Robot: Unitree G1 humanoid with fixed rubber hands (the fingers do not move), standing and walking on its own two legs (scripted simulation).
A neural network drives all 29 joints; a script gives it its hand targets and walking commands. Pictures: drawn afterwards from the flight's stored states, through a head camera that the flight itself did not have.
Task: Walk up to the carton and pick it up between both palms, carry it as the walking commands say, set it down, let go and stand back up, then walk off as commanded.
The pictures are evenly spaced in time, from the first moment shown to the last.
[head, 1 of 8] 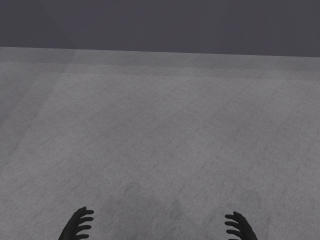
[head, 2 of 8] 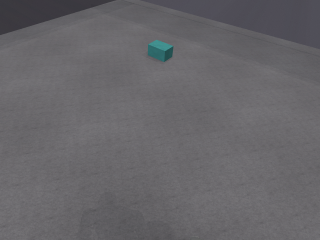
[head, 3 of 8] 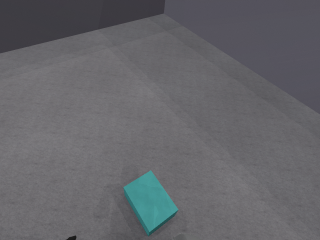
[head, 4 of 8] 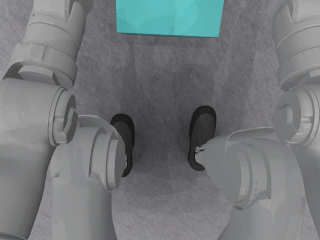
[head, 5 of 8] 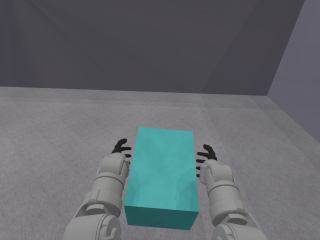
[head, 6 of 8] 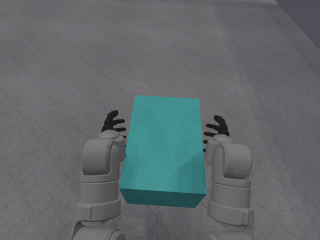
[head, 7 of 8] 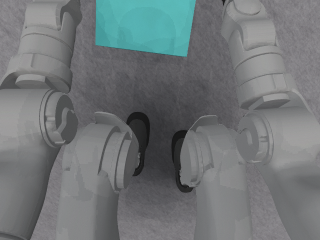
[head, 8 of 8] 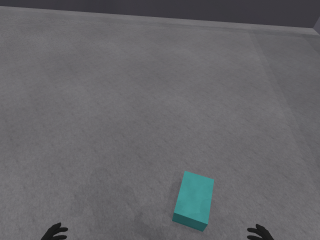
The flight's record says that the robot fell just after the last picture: no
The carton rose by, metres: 0.71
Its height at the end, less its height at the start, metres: +0.00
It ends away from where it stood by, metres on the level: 1.24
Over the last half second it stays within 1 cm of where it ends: yes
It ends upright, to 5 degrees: yes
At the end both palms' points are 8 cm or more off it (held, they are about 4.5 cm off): yes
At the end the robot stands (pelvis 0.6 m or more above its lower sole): yes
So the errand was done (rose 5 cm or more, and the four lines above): yes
